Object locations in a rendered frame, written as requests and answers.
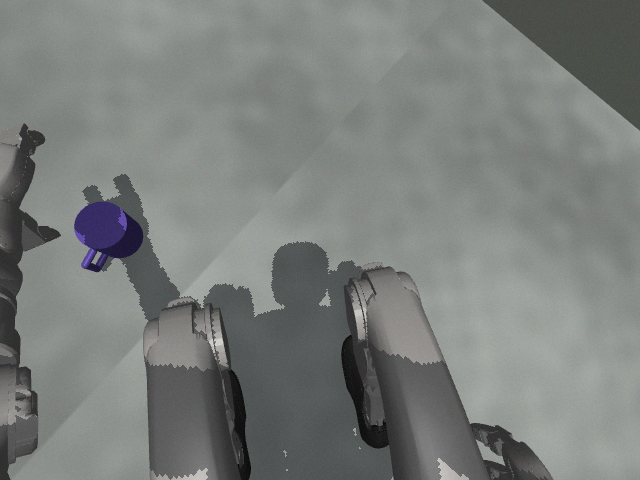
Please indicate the mug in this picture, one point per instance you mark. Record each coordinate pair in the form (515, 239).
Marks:
(106, 228)

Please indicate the left robot hand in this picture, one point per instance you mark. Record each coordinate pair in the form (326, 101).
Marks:
(17, 144)

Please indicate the left robot arm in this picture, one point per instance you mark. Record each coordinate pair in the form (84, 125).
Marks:
(18, 404)

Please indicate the left robot foot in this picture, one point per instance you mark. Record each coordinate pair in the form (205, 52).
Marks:
(239, 426)

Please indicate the right robot hand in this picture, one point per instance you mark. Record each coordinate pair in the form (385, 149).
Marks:
(521, 463)

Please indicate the right robot foot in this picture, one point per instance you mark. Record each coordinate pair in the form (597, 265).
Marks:
(372, 435)

